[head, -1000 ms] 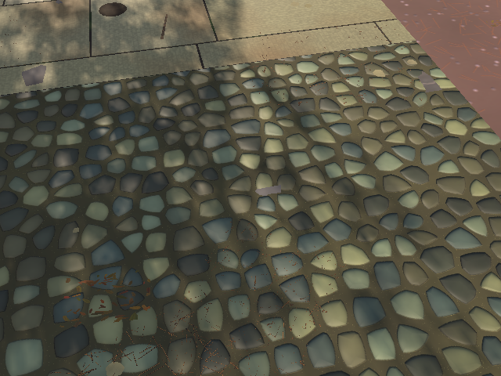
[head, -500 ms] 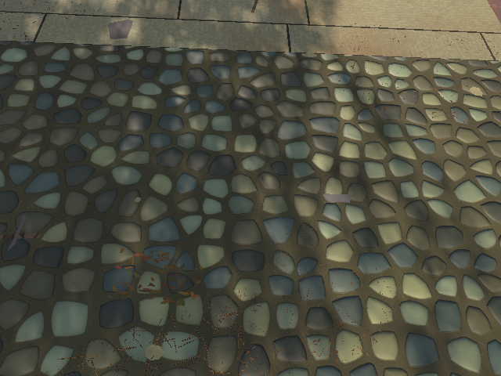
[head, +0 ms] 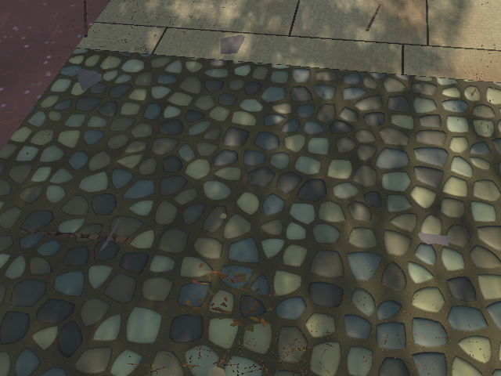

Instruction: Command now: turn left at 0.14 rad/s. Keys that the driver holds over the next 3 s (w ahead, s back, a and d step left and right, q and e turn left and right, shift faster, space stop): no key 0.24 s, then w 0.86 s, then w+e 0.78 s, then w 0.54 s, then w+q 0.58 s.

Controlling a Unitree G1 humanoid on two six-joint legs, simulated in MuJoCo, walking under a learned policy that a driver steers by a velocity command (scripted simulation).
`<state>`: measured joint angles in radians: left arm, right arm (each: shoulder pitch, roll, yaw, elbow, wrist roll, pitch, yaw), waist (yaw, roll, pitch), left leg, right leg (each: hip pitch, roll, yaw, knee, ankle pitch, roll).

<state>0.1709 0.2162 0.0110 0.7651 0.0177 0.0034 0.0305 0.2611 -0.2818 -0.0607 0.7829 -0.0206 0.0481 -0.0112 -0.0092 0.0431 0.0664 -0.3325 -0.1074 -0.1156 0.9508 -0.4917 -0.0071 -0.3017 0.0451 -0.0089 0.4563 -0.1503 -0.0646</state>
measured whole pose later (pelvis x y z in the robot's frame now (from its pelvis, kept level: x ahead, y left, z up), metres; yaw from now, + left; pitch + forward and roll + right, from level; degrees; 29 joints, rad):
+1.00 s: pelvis +0.29 -0.04 -0.01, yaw -1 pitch +1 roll +0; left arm 0.51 0.16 0.01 1.06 0.02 -0.10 0.01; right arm -0.03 -0.19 -0.01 0.86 -0.02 -0.04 0.03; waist 0.07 0.01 0.06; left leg -0.57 0.00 0.11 0.59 -0.06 0.09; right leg 0.18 0.07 -0.03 0.17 -0.36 -0.07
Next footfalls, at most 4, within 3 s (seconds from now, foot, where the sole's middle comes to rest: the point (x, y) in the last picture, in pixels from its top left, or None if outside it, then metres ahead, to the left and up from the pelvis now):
0.18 left None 0.03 0.11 -0.78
0.56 right None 0.15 -0.11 -0.78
1.04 left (267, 363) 0.50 0.03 -0.78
1.62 right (326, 270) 0.76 -0.15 -0.78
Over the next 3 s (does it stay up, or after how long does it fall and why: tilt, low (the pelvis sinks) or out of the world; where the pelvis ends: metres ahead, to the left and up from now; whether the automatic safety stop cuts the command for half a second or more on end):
stays up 1.30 -0.37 0.01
